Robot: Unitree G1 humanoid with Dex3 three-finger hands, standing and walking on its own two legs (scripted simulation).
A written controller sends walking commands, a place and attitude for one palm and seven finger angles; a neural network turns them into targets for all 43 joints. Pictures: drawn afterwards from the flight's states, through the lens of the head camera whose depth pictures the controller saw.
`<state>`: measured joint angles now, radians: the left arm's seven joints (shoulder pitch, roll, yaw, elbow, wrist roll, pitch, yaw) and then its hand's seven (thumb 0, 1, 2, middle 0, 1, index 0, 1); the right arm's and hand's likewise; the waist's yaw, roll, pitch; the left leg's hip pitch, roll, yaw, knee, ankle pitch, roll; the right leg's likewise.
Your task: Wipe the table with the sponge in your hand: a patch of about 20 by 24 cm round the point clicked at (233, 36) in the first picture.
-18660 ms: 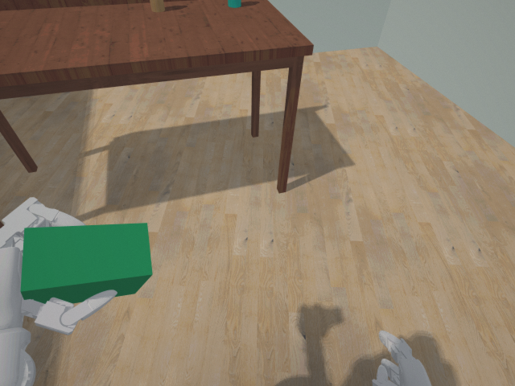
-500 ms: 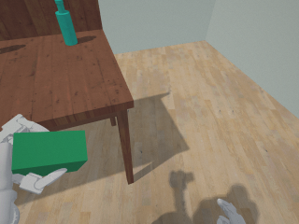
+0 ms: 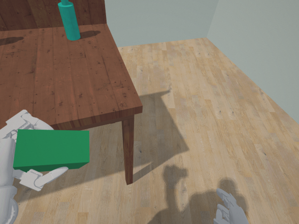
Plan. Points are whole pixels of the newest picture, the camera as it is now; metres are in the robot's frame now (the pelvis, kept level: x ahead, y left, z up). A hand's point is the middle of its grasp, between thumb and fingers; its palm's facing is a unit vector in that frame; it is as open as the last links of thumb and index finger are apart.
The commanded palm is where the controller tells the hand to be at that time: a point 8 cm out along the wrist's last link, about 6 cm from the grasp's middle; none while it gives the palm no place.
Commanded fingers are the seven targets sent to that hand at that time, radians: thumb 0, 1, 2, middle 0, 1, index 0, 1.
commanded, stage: shuffle to correct the standing spot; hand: left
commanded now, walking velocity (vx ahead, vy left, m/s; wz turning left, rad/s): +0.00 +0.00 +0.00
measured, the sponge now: (63, 151) +0.23 +0.21 +0.12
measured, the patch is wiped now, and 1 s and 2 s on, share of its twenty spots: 0.00 0.00 0.00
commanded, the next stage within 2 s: come to a stop and stand still in 1.32 s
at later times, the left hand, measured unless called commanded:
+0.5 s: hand (31, 124) +0.26 +0.28 +0.16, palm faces +0.42 -0.85 -0.33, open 10.3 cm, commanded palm +0.20 +0.31 +0.18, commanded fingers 0.00 0.10 1.30 -1.20 -1.60 -1.20 -1.60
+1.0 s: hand (32, 110) +0.29 +0.28 +0.17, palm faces +0.39 -0.82 -0.41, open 10.3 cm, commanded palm +0.23 +0.32 +0.18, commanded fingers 0.00 0.10 1.30 -1.20 -1.60 -1.20 -1.60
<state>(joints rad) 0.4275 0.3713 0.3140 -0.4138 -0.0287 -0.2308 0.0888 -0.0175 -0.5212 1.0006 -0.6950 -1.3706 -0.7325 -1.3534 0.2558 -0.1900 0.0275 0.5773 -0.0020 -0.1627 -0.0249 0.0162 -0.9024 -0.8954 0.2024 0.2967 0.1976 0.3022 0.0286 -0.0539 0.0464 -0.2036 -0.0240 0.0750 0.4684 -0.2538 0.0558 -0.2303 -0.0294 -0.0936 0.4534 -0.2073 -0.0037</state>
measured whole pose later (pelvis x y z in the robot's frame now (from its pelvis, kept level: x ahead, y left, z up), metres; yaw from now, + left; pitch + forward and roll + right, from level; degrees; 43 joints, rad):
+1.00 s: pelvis +0.06 +0.05 -0.02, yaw -2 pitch -2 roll +0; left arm 0.40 0.40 0.40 -0.49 -0.02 -0.24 0.12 -0.02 -0.52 1.00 -0.69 -1.37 -0.73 -1.35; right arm 0.26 -0.15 0.04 0.57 0.00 -0.13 0.01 0.02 -0.90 -0.90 0.20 0.30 0.20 0.30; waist 0.00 -0.02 0.04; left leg -0.35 0.02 0.05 0.71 -0.35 0.03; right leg -0.31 -0.01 -0.09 0.68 -0.43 -0.03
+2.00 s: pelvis +0.16 +0.10 +0.00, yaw -2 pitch +1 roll -1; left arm 0.49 0.40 0.36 -0.54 -0.05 -0.17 0.15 -0.02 -0.52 1.01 -0.69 -1.37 -0.73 -1.35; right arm 0.18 -0.17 0.03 0.55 0.00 -0.10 -0.04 0.02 -0.90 -0.90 0.20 0.30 0.20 0.30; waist -0.01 -0.01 0.04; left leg -0.26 0.06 0.06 0.53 -0.28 -0.01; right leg -0.21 0.03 -0.07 0.45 -0.25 -0.03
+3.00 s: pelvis +0.08 +0.15 -0.01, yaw +3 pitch -5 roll -2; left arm 0.36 0.35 0.36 -0.45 0.01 -0.21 0.09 -0.02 -0.52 1.01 -0.69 -1.37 -0.73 -1.36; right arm 0.22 -0.17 0.01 0.59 0.00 -0.16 0.00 0.02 -0.90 -0.90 0.20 0.30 0.20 0.30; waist 0.03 -0.04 0.08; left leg -0.29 -0.01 0.06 0.54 -0.22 0.07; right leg -0.23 0.02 0.04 0.51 -0.28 0.00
